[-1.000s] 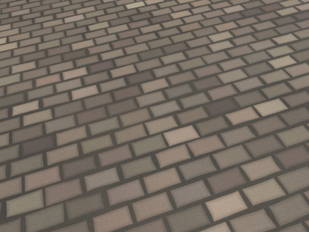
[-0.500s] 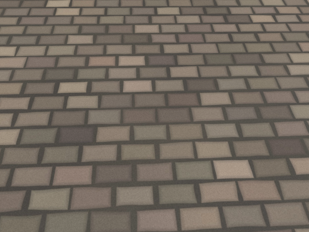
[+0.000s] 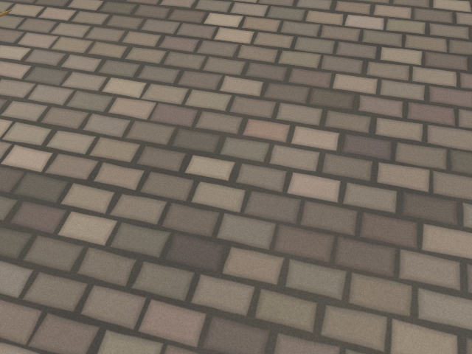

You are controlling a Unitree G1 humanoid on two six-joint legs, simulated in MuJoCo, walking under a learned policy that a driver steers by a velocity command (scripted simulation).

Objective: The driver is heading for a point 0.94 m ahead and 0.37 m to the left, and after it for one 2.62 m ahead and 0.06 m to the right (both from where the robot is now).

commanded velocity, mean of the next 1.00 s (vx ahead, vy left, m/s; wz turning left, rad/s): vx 0.06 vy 0.00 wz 0.09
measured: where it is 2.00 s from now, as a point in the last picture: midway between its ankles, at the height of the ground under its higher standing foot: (246, 340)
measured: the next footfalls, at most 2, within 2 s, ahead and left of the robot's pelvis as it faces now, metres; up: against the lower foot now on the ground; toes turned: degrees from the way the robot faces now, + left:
left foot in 0.20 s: +0.21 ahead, +0.10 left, +0.00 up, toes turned +1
right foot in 0.52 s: +0.15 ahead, -0.10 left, +0.00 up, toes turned +2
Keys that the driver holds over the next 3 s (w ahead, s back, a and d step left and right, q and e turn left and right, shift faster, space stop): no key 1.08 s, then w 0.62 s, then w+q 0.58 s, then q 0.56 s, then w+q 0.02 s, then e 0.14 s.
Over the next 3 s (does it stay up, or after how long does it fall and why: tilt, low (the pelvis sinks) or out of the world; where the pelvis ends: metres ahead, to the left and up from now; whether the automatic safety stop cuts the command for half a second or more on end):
stays up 0.88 0.13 -0.01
